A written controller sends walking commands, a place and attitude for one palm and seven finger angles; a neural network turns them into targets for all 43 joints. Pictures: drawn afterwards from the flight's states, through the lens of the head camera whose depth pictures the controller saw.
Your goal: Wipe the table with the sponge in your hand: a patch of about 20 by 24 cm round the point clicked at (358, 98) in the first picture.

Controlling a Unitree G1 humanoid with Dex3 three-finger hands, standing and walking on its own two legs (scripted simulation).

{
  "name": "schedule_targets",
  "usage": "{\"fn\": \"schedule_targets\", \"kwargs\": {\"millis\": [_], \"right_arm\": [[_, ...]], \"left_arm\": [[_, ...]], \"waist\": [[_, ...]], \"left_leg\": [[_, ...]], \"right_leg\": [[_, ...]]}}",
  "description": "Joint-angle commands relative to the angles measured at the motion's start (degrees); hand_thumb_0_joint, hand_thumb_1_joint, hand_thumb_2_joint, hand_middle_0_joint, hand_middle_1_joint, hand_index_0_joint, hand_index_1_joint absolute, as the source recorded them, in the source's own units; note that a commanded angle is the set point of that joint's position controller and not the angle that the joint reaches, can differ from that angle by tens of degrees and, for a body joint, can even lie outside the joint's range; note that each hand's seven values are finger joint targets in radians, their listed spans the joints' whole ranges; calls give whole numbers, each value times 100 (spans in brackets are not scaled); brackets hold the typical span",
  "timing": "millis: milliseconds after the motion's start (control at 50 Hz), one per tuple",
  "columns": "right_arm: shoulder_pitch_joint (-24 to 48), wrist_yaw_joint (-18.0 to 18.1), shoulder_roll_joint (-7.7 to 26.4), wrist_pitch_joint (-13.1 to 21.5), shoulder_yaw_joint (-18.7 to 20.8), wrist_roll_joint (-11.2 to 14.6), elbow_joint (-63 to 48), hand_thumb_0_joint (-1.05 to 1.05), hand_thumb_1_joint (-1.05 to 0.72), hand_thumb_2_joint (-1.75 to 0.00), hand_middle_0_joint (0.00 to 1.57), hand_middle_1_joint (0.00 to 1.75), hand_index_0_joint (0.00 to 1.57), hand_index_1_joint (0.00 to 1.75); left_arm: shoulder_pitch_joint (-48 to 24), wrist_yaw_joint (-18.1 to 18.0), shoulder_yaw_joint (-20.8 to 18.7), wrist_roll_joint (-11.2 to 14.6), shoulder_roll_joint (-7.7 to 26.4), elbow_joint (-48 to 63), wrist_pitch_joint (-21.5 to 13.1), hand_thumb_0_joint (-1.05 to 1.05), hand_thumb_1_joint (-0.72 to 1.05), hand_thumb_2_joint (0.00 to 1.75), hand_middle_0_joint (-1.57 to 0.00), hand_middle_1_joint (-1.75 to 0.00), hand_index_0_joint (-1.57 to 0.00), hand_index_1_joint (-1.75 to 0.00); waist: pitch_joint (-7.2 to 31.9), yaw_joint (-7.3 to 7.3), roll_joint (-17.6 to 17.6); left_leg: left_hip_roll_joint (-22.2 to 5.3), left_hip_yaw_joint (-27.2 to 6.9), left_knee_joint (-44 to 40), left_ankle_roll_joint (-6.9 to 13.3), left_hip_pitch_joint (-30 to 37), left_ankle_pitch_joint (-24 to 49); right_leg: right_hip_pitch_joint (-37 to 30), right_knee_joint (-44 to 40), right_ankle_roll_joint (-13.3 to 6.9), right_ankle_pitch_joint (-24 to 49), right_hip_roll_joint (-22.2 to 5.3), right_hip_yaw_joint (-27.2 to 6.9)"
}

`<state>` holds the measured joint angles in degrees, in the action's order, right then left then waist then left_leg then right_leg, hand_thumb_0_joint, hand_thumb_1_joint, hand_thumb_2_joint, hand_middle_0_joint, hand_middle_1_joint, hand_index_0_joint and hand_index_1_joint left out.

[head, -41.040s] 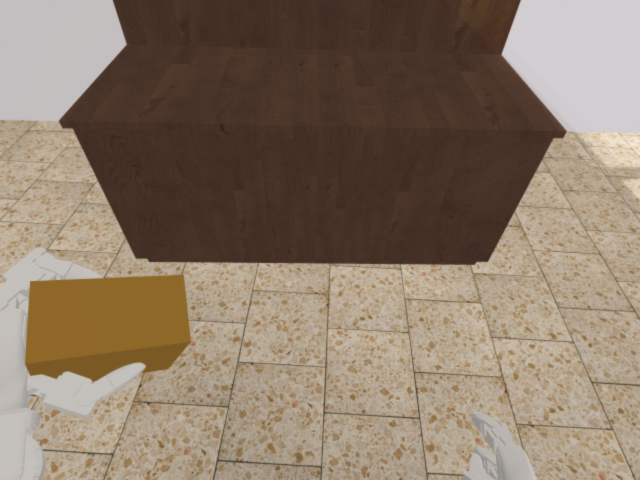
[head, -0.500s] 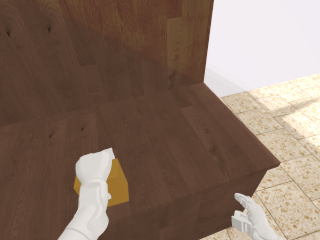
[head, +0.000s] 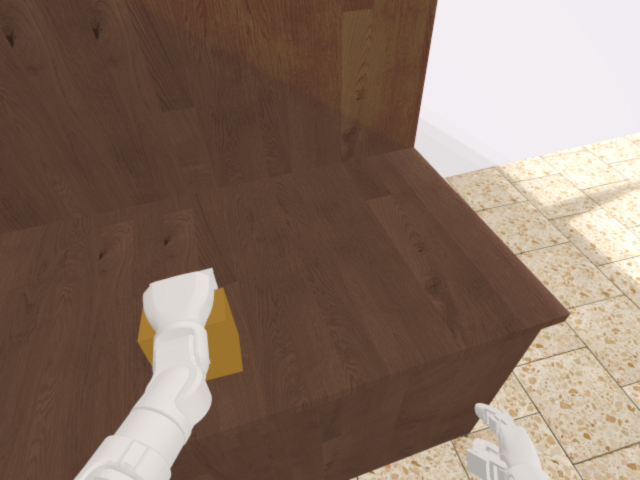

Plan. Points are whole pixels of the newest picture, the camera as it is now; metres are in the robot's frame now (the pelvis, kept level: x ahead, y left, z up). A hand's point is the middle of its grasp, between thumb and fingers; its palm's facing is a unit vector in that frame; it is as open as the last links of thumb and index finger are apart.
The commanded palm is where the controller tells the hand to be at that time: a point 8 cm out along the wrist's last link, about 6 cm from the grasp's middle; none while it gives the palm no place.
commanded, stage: wipe forward along the middle lane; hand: left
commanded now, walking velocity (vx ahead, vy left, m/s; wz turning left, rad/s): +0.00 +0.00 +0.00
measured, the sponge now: (198, 347) +0.30 +0.23 -0.04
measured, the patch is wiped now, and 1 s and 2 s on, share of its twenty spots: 1.00 1.00 1.00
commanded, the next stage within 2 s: slide back across to the first lane in 1.22 s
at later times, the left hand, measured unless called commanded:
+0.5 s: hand (194, 294) +0.36 +0.24 +0.01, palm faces -0.08 -0.03 -1.00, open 10.4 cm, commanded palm +0.34 +0.23 +0.04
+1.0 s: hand (186, 266) +0.42 +0.27 +0.01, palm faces -0.11 -0.01 -0.99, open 10.4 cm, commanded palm +0.39 +0.26 +0.05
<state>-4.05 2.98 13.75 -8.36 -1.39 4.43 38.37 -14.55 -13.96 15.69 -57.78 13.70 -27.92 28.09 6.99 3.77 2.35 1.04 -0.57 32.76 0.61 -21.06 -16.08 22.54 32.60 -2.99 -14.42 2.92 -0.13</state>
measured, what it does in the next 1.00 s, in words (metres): stands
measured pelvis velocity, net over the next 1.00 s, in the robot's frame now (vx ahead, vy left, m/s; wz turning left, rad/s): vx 0.00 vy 0.01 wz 0.00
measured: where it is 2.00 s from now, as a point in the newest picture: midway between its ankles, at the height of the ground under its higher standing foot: outside the picture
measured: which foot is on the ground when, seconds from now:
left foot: down 0.00-1.00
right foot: down 0.00-1.00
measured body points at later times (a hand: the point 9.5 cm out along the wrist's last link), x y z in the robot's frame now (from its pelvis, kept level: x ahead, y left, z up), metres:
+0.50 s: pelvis +0.00 +0.00 -0.01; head +0.01 -0.02 +0.44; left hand +0.36 +0.24 +0.07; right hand +0.15 -0.25 -0.12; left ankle +0.01 +0.11 -0.73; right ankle +0.02 -0.09 -0.73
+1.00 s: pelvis +0.00 +0.01 -0.01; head +0.05 +0.00 +0.44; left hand +0.42 +0.27 +0.07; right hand +0.12 -0.25 -0.13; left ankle +0.01 +0.12 -0.73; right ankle +0.02 -0.09 -0.73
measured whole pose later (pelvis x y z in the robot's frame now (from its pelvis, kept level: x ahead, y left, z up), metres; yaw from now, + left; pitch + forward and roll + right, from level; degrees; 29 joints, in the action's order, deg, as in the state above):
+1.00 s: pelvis +0.00 +0.01 -0.01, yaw +0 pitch +13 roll -1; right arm -11.6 3.7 14.7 -7.6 -0.1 4.1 40.5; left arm -38.7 -16.0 6.9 -57.9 21.8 -56.5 17.4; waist 8.5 -1.7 2.0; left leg 0.5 -0.9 37.6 1.1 -33.3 -17.4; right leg 33.4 34.4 -2.3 -14.2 3.5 0.3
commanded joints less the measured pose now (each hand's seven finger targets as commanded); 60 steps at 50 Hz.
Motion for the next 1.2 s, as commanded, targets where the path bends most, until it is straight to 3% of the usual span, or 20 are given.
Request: {"fn": "schedule_targets", "kwargs": {"millis": [0,80,140,180,220,240,280,320,340,360,400,440,460,520,540,600,640,900,940,1180], "right_arm": [[889,70,678,284,256,10,-904,0,-90,-90,20,30,20,30],[728,91,696,274,265,23,-878,0,-90,-90,20,30,20,30],[630,134,767,256,290,14,-816,0,-90,-90,20,30,20,30],[573,150,706,265,274,32,-834,0,-90,-90,20,30,20,30],[527,162,731,258,259,30,-816,0,-90,-90,20,30,20,30],[478,167,769,254,287,33,-778,0,-90,-90,20,30,20,30],[409,151,710,263,296,28,-802,0,-90,-90,20,30,20,30],[355,140,726,264,293,20,-784,0,-90,-90,20,30,20,30],[318,139,770,254,311,17,-751,0,-90,-90,20,30,20,30],[288,143,737,253,307,15,-777,0,-90,-90,20,30,20,30],[255,153,763,251,296,14,-734,0,-90,-90,20,30,20,30],[249,169,795,249,297,16,-697,0,-90,-90,20,30,20,30],[161,167,765,265,291,11,-695,0,-90,-90,20,30,20,30],[93,155,760,254,310,7,-651,0,-90,-90,20,30,20,30],[72,152,786,260,325,2,-647,0,-90,-90,20,30,20,30],[-43,161,779,258,316,-1,-605,0,-90,-90,20,30,20,30],[-58,180,832,251,309,1,-578,0,-90,-90,20,30,20,30],[-547,103,840,297,383,-36,-433,0,-90,-90,20,30,20,30],[-568,91,870,292,404,-36,-402,0,-90,-90,20,30,20,30],[-862,-4,891,321,456,-76,-206,0,-90,-90,20,30,20,30]], "left_arm": [[-1233,-15,-259,-15,516,-53,-89,0,10,130,-120,-160,-120,-160],[-1569,-51,-269,9,513,-393,-169,0,10,130,-120,-160,-120,-160],[-1812,-104,-663,7,981,-606,-211,0,10,130,-120,-160,-120,-160],[-2122,-103,-332,31,646,-653,-268,0,10,130,-120,-160,-120,-160],[-2218,-108,-416,19,793,-865,-281,0,10,130,-120,-160,-120,-160],[-2330,-129,-674,5,1082,-907,-304,0,10,130,-120,-160,-120,-160],[-2273,-132,-403,8,735,-1017,-358,0,10,130,-120,-160,-120,-160],[-2331,-151,-451,18,792,-1129,-387,0,10,130,-120,-160,-120,-160],[-2374,-173,-713,10,1065,-1166,-412,0,10,130,-120,-160,-120,-160],[-2344,-181,-581,47,911,-1178,-436,0,10,130,-120,-160,-120,-160],[-2418,-201,-683,43,1073,-1360,-457,0,10,130,-120,-160,-120,-160],[-2707,-220,-822,4,1279,-1405,-484,0,10,130,-120,-160,-120,-160],[-2873,-219,-619,2,1107,-1434,-521,0,10,130,-120,-160,-120,-160],[-2889,-233,-651,-83,1149,-1700,-582,0,10,130,-120,-160,-120,-160],[-2920,-245,-836,-53,1306,-1676,-599,0,10,130,-120,-160,-120,-160],[-3097,-255,-789,-15,1313,-1912,-666,0,10,130,-120,-160,-120,-160],[-3309,-255,-1055,-20,1707,-1945,-711,0,10,130,-120,-160,-120,-160],[-3778,-236,-942,-131,1627,-2495,-1044,0,10,130,-120,-160,-120,-160],[-3816,-270,-1195,-88,1859,-2506,-1079,0,10,130,-120,-160,-120,-160],[-4412,-444,-1041,-210,1730,-3010,-1075,0,10,130,-120,-160,-120,-160]], "waist": [[738,-132,-791],[709,-207,-804],[827,-208,-876],[802,-321,-787],[799,-314,-781],[905,-286,-755],[1000,-307,-705],[1045,-321,-688],[1114,-297,-720],[1172,-315,-729],[1026,-366,-897],[982,-381,-777],[1022,-444,-711],[1078,-433,-652],[1201,-384,-620],[1162,-489,-797],[1257,-481,-760],[1542,-635,-466],[1643,-615,-571],[1589,-766,-331]], "left_leg": [[131,-129,-304,123,-10,333],[112,-131,-235,124,-198,183],[122,-137,-200,126,-364,99],[103,-90,-169,143,-352,57],[103,-96,-181,140,-443,-30],[103,-130,-172,134,-451,-4],[92,-91,-122,150,-420,106],[83,-66,-95,149,-457,153],[74,-125,-99,140,-481,194],[81,-69,-78,160,-503,206],[86,-66,-70,164,-635,124],[77,-91,-100,154,-661,70],[77,-52,-74,174,-650,90],[67,-55,-41,162,-657,142],[64,-74,-48,156,-645,197],[49,-30,-6,184,-734,184],[63,-45,-18,174,-811,165],[-9,-8,125,191,-705,662],[-21,-37,131,189,-741,745],[-108,-89,201,186,-665,784]], "right_leg": [[-308,-573,-115,425,-84,-352],[-126,-530,-95,264,-89,-303],[-189,-534,-83,220,-100,-413],[-68,-537,-43,169,-128,-325],[-41,-553,-37,24,-134,-343],[-78,-523,-65,56,-113,-390],[-78,-483,-44,225,-131,-297],[-111,-472,-37,374,-141,-330],[-129,-436,-68,406,-117,-344],[-196,-430,-26,467,-144,-309],[-176,-482,3,449,-158,-378],[-69,-488,-15,322,-146,-390],[-78,-461,8,374,-164,-326],[-25,-435,-5,428,-168,-327],[-75,-411,-29,511,-144,-326],[-108,-435,31,582,-177,-322],[-191,-443,31,572,-180,-397],[-34,-274,30,1212,-149,-229],[-127,-242,22,1341,-140,-232],[471,-141,-6,938,-62,-23]]}}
